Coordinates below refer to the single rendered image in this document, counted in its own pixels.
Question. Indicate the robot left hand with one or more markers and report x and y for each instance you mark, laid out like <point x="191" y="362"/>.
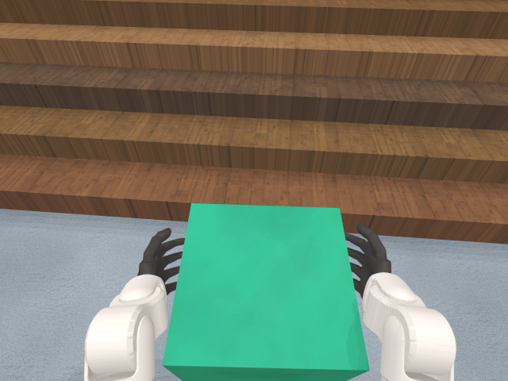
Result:
<point x="154" y="261"/>

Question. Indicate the robot right forearm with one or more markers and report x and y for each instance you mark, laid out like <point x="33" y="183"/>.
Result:
<point x="418" y="343"/>

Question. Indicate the robot left forearm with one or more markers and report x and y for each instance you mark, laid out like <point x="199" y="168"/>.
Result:
<point x="120" y="341"/>

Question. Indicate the robot right hand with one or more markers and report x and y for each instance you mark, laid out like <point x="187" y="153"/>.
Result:
<point x="374" y="260"/>

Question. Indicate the carton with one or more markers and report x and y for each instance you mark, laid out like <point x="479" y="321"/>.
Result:
<point x="265" y="293"/>

